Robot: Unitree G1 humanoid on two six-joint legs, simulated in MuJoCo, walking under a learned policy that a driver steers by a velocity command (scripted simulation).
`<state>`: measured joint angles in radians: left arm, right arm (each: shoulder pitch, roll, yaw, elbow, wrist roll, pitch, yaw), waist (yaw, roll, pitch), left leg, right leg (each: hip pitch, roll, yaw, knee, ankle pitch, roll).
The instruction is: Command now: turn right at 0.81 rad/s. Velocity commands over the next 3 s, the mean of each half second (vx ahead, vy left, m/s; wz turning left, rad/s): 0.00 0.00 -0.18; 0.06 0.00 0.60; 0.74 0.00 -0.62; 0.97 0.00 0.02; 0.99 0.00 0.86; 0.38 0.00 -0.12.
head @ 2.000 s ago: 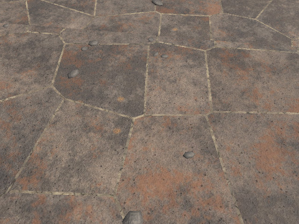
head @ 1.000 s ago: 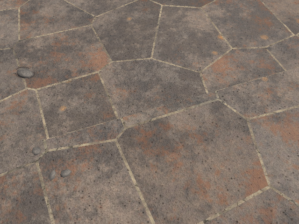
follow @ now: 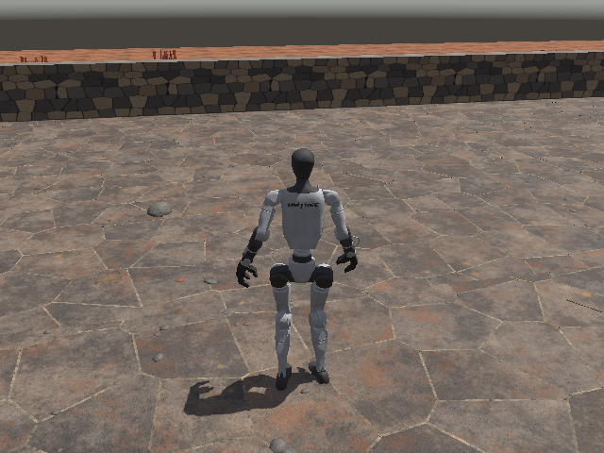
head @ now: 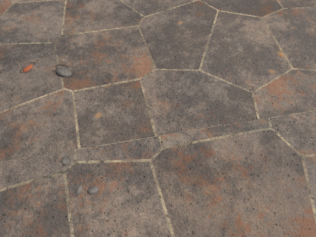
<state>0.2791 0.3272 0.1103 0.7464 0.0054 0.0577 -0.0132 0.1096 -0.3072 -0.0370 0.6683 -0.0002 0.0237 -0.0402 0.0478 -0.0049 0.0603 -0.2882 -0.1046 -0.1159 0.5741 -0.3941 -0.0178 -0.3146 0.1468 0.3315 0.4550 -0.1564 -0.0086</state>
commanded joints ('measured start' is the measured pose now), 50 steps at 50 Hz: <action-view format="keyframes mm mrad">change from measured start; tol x32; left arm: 1 -76 122 32 -91 -10 -14 3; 50 -71 87 -31 -22 11 -21 -47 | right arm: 1 133 -122 -32 -27 -7 -29 -25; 50 179 -136 -44 9 -37 -34 45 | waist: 1 -86 -111 -148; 50 -89 111 -12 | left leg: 1 259 81 -44 -316 118 40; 3 209 495 -426 -404 99 208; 9 202 298 -31 -221 797 207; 18 237 263 -191 -115 950 193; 20 93 230 -210 -68 739 129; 22 -243 5 72 210 -123 49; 25 -224 92 80 568 -153 14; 39 61 90 234 -2 72 57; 42 352 500 -437 -224 763 353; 50 232 345 -138 -492 -224 179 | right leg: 1 -47 -109 206 -20 -91 -24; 7 -233 -70 -233 730 -261 49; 17 -5 -37 -337 117 -262 36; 23 359 -567 -24 -105 625 -272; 39 158 -467 -488 134 316 -69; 42 -325 -173 -358 762 -554 75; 50 -334 -184 -285 622 -94 -5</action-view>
